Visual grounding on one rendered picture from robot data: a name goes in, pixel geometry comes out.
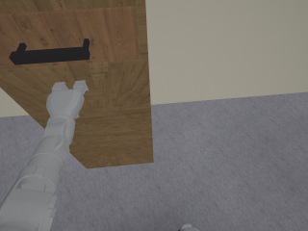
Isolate robot left forearm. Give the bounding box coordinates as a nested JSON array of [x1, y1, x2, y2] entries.
[[0, 115, 76, 216]]

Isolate drawer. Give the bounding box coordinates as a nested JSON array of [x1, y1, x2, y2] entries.
[[0, 6, 140, 69]]

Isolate cabinet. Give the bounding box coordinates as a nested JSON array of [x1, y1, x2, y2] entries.
[[0, 0, 154, 169]]

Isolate handle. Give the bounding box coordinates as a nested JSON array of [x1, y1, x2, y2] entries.
[[44, 90, 105, 102], [9, 38, 90, 65]]

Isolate left robot upper arm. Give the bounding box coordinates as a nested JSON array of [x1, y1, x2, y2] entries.
[[0, 188, 58, 231]]

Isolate left robot hand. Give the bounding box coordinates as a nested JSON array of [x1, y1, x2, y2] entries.
[[46, 80, 89, 119]]

